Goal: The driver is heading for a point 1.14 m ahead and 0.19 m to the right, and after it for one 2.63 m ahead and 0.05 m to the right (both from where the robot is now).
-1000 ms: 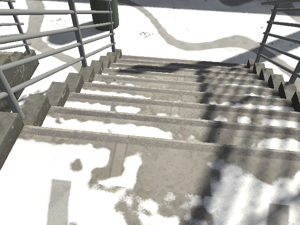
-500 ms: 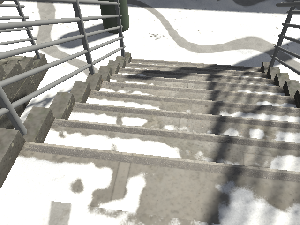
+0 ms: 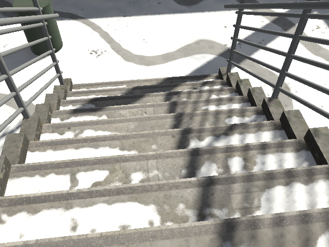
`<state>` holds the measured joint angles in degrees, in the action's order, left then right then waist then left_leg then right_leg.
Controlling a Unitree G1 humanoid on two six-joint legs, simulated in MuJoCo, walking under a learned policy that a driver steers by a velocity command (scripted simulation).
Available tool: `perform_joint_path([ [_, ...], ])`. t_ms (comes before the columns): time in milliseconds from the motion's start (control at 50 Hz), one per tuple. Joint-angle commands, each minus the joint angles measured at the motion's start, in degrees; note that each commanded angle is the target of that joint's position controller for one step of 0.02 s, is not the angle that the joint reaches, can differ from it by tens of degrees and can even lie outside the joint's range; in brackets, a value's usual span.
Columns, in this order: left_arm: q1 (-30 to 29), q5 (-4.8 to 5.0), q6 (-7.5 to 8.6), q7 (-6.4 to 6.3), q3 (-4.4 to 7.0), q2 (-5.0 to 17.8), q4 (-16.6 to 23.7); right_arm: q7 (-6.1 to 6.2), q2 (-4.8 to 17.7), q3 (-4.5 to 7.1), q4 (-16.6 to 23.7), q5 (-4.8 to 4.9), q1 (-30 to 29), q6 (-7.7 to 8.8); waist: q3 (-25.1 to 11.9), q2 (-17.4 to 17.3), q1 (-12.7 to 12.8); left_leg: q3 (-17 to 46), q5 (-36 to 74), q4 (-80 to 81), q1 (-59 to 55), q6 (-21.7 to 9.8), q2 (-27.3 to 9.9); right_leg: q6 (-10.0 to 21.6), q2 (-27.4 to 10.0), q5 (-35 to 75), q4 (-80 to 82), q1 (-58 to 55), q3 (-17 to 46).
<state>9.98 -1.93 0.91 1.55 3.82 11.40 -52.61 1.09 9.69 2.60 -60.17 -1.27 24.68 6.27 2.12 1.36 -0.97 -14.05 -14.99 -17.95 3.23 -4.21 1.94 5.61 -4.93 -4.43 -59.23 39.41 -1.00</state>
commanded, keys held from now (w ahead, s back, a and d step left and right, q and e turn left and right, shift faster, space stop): w+e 0.58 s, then w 0.28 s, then w+q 0.14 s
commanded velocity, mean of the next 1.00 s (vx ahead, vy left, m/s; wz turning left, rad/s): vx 0.50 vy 0.00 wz -0.42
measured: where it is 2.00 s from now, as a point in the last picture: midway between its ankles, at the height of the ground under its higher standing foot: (223, 179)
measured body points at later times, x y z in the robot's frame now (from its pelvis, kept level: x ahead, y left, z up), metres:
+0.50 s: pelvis +0.26 -0.06 +0.00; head +0.28 -0.08 +0.45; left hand +0.33 +0.20 -0.13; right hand +0.34 -0.35 -0.12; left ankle +0.41 +0.09 -0.67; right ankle +0.23 -0.09 -0.74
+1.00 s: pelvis +0.49 -0.10 +0.00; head +0.50 -0.10 +0.45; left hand +0.73 +0.07 -0.12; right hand +0.35 -0.33 -0.13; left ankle +0.47 -0.03 -0.74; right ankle +0.49 -0.27 -0.67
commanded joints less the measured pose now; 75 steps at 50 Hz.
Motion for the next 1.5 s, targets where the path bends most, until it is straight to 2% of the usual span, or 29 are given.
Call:
perform_joint_path([
  [20, -4.6, 0.17, 0.4, 0.93, -1.14, -1.5, 4.6, 0.53, 4.9, 0.15, 2.8, 0.21, 1.0, 0.96, 4.9, -4.5, 0.7, 5.4, 21.3, 8.5, 4.7, -3.7, -15.5, -0.2, 0.4, 5.6, 10.7, -1.0, -2.7],
  [140, -9.3, 0.07, 0.35, 1.25, -0.83, 0.4, 7.5, 1.29, 7.8, 0.52, 1.7, 0.12, 5.2, -0.56, 4.1, -5.5, 0.1, -0.3, 44.6, 0.2, -6.3, -3.2, -17.8, 3.4, 4.9, -2.5, 20.9, -7.3, -8.9],
  [180, -2.8, -0.18, 0.39, 0.73, 0.11, 2.0, 5.8, 1.66, 10.0, 1.18, 1.9, 0.14, 4.5, -1.47, 0.0, -7.5, 3.0, -2.0, 58.5, -11.5, -7.7, -2.9, -18.0, 5.5, 9.0, -8.9, 22.0, -15.9, -10.4],
  [220, 11.2, -0.73, 0.91, -0.13, 2.23, 6.2, 1.5, 1.07, 11.6, 1.79, 3.4, 0.53, 2.8, -2.31, -7.7, -4.9, 9.5, -2.6, 46.9, -35.1, 1.4, -0.7, -17.1, 8.8, 10.1, -8.4, 30.3, -35.5, -6.0],
  [240, 14.3, -0.77, 1.25, -0.96, 3.75, 12.0, 1.1, 0.65, 7.1, 1.06, 5.7, 0.11, 2.9, -2.17, -12.3, 3.5, 8.8, -1.2, 4.6, -53.5, 17.0, 1.2, -12.6, 12.3, -5.3, -9.0, 30.9, -48.3, 13.9],
  [260, 14.3, 0.41, 0.56, -0.81, 4.4, 16.1, 2.4, -0.47, 6.2, 1.03, 11.0, 1.34, 1.0, -1.89, -16.8, 10.3, 7.3, 8.5, -17.9, -68.2, 37.0, 4.1, -0.6, 21.8, -16.0, -12.5, 42.1, -58.5, 44.9],
  [280, 14.2, 1.23, -0.25, -1.43, 3.95, 13.8, 1.8, -0.72, 9.6, 1.64, 12.8, 0.84, -7.0, -1.07, -9.5, 1.7, 8.4, 14.7, -11.3, -66.3, 44.3, 3.8, -4.6, 19.6, -14.5, -13.3, 45.2, -54.5, 38.0],
  [300, 11.5, 1.49, -0.21, -1.96, 3.25, 11.3, 1.5, -0.87, 9.5, 1.5, 13.8, 1.21, -8.9, -0.06, -3.9, 0.6, 6.4, 14.7, -6.1, -62.5, 43.9, 3.4, -6.6, 17.4, -13.0, -8.6, 45.5, -47.6, 31.3],
  [340, 6.7, 1.77, 0.9, -2.4, 2.25, 7.7, 2.5, -0.58, 8.7, 1.66, 12.4, -0.25, -6.5, -0.72, -1.0, -5.3, 0.7, 15.7, -2.4, -53.3, 34.9, 4.1, -9.4, 12.8, -7.1, 4.6, 46.0, -35.5, 21.5],
  [440, 10.2, 2.31, 3.2, -2.31, 1.87, 8.8, 2.7, -0.97, 7.0, 1.5, 14.5, -1.16, -9.6, -5.05, -0.6, -1.1, -0.6, 14.0, 3.9, -42.1, 31.1, 6.7, -8.8, 10.2, -0.7, 16.5, 45.8, -28.3, 14.3],
  [580, 15.0, 0.75, 2.23, -2.56, 1.86, 11.3, 5.0, -1.93, 8.7, 0.91, 18.7, -1.39, -18.2, -4.89, -4.7, 3.7, 2.8, 13.3, 19.6, -38.7, 30.1, 4.9, -3.4, 7.2, -0.3, 29.1, 38.8, -33.3, 16.3],
  [660, 16.6, 1.15, 1.65, -3.51, 1.16, 9.8, 6.2, -2.4, 8.9, 0.2, 22.1, -1.4, -24.9, -3.4, 0.6, 0.7, 4.4, 11.6, 7.6, -29.8, 32.8, 3.6, -1.5, 8.9, -0.1, 28.1, 36.8, -36.0, 17.2],
  [720, 10.7, 0.79, 1.77, -3.66, 1.11, 12.1, 7.8, -1.56, 9.8, 1.09, 17.2, -0.27, -7.1, -3.06, -2.5, 3.7, -3.6, 10.2, 2.2, -22.1, 7.5, 2.0, 2.6, 6.1, 1.4, 43.8, 23.7, -28.8, 15.7],
  [740, 7.1, 1.57, 2.36, -3.52, 1.09, 11.7, 8.4, -1.14, 11.7, 2.1, 14.8, -0.6, 4.4, -2.41, -6.2, 1.2, -11.1, 12.5, 5.8, -14.5, -1.9, 0.7, 0.1, 4.6, 3.6, 38.0, 8.5, -25.4, 14.1],
  [760, 10.7, 1.61, 2.96, -3.34, -0.11, 4.7, 9.2, -0.87, 16.1, 2.94, 14.3, -0.78, 9.6, -1.82, -10.4, -11.8, -9.5, 30.5, 9.2, -12.4, -10.0, -4.2, -15.0, 1.9, 11.5, -5.3, -16.0, -15.9, 10.6],
  [780, 25.1, 1.83, 3.49, -3.39, -0.4, 3.5, 8.1, -1.17, 15.9, 1.94, 16.4, 0.18, 3.4, -2.05, -11.2, -15.8, 2.2, 55.1, 23.3, -6.6, -11.5, -8.9, -25.3, 1.2, 14.9, -27.8, -22.5, -6.2, 12.5],
  [840, 10.4, 0.81, 1.65, -3.44, 1.72, 12.7, 8.1, -1.93, 9.8, 0.9, 18.8, 0.47, -6.5, -1.57, 2.9, 0.0, 1.2, 42.1, 17.3, 0.4, 6.7, -14.1, -21.0, -1.1, 9.1, -15.4, -22.4, 0.1, 11.2],
  [920, 6.2, 0.32, -1.53, -2.32, 0.83, 8.7, 9.9, -2.18, 10.7, 0.5, 15.4, 1.29, -1.4, 0.03, 2.9, -4.6, 3.3, 30.2, 22.9, 4.3, 9.9, -10.6, -13.5, -3.0, 4.7, -10.3, -8.8, -2.6, 7.2],
  [1020, -2.6, -0.38, -2.04, -0.32, -1.23, 4.7, 11.4, -0.71, 11.3, 0.54, 13.3, 1.89, 6.9, -2.25, -1.3, -5.5, 0.2, 23.4, 39.7, 1.1, 3.5, -6.5, -9.1, -5.2, 3.5, -0.2, 6.4, -4.2, 0.1],
  [1120, -7.3, -0.5, -0.81, -0.9, -0.62, 7.7, 11.8, -0.47, 13.1, 0.84, 14.7, 0.41, 9.3, -3.46, -2.6, -6.5, -1.9, 27.7, 35.3, -6.5, 1.0, -8.7, -10.4, -3.2, 4.4, 3.1, 3.9, -3.8, -1.0],
  [1220, -22.5, 0.23, 2.1, -1.53, 0.76, 11.4, 17.0, 1.45, 15.0, 2.94, 11.6, -0.49, 20.5, -3.17, 4.1, -7.6, -10.5, 41.8, 19.8, -11.8, -24.5, -13.3, -15.0, -6.4, -0.4, 0.9, 11.5, 29.8, 8.8],
  [1260, -25.8, 0.24, 2.16, -0.97, 0.13, 9.0, 18.4, 1.4, 12.1, 2.47, 11.5, -0.69, 19.1, -2.65, 5.5, -8.0, -11.0, 42.4, 15.8, -12.9, -17.8, -12.8, -13.6, -6.5, -0.8, 5.6, 15.5, 25.4, 8.5],
  [1300, -20.2, 1.24, 2.59, 1.06, -1.39, 5.3, 17.7, 1.08, 10.3, 1.78, 14.2, 0.8, 7.7, -1.99, 5.4, -1.1, -5.9, 32.3, -1.9, -13.4, 13.3, -6.4, -5.1, -5.3, 1.9, 32.4, 30.8, -7.9, 4.2],
  [1340, -11.7, 1.33, 1.68, 2.46, -1.26, 4.5, 14.1, 0.72, 12.8, 2.19, 14.7, 1.2, 5.3, -1.32, 1.7, -2.0, -4.0, 31.6, -14.4, -16.7, 25.1, -4.0, -3.8, -5.6, 3.1, 40.9, 28.6, -29.5, 3.9],
  [1420, 11.5, -0.1, 1.77, -1.15, 0.86, 9.0, 5.6, 2.14, 14.1, 2.49, 11.5, 0.38, 5.6, -5.0, -1.8, 1.0, 7.2, 27.2, -3.1, -54.2, 15.8, -3.1, 0.6, -7.2, -0.3, 34.9, 42.6, -42.8, 3.5],
  [1440, 19.2, -1.6, 2.24, -1.42, 1.87, 12.0, 3.2, 1.74, 12.9, 2.75, 10.2, 0.57, 7.0, -5.37, -4.5, 5.1, 10.4, 26.1, -23.7, -74.7, 24.1, -3.1, 5.0, -5.6, -3.9, 31.3, 40.3, -51.9, 7.2],
  [1460, 22.2, -2.94, 3.53, -0.21, 0.79, 13.7, 3.8, 1.44, 8.5, 2.3, 9.5, 3.04, 15.6, -5.15, -13.0, 8.4, 4.2, 26.3, -39.3, -93.2, 35.6, -0.9, 6.3, -6.7, -10.8, 52.9, 15.9, -64.9, 8.5],
  [1480, 20.2, -0.75, 4.02, 1.12, 0.86, 12.5, 3.7, 2.01, 6.7, 1.37, 9.6, 3.07, 22.6, -4.57, -17.0, 12.0, -1.2, 25.5, -31.6, -92.4, 42.5, 0.0, 0.7, -6.9, -17.6, 57.5, 14.9, -65.3, 16.7],
  [1500, 17.6, 0.48, 3.92, 1.4, 1.52, 12.8, 4.4, 2.54, 6.1, 0.76, 9.3, 1.19, 18.4, -4.99, -12.3, 13.7, -0.1, 21.9, -23.0, -92.8, 44.7, 0.4, -0.8, -5.1, -18.6, 38.5, 23.9, -54.1, 21.0],
])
